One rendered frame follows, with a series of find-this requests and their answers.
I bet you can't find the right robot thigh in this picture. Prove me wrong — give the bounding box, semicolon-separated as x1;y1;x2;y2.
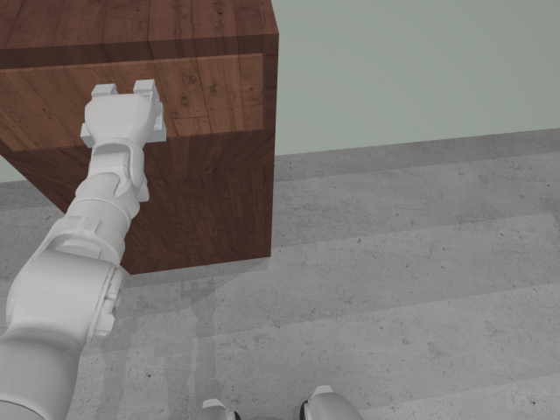
304;392;364;420

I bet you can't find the robot left forearm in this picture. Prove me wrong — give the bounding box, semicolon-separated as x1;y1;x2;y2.
6;137;144;328

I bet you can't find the left robot shin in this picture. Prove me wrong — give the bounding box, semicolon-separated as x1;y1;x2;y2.
202;398;226;409

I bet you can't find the left robot upper arm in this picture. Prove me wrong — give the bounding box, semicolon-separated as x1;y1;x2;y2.
0;248;124;420

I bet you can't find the drawer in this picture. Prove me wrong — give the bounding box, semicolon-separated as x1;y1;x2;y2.
0;53;263;151

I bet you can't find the left robot hand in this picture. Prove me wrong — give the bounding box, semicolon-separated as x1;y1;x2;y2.
85;80;161;202

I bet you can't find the handle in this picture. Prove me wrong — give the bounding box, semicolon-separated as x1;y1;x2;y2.
80;102;166;148

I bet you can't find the cabinet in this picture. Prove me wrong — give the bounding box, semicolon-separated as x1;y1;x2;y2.
0;0;279;275

